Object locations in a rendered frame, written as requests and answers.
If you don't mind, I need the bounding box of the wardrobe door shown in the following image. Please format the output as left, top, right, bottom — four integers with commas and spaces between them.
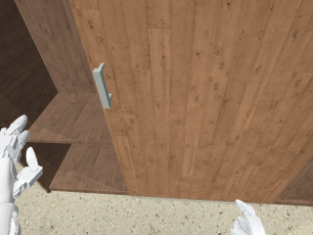
277, 157, 313, 201
68, 0, 313, 204

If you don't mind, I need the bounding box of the left robot forearm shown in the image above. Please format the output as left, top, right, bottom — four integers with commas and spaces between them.
0, 203, 22, 235

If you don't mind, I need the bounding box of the robot left hand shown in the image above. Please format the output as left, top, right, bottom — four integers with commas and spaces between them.
0, 115, 43, 204

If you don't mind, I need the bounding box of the handle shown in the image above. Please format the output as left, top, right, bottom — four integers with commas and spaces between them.
93, 63, 112, 109

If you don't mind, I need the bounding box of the robot right hand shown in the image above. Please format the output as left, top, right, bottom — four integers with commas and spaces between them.
231, 199, 267, 235

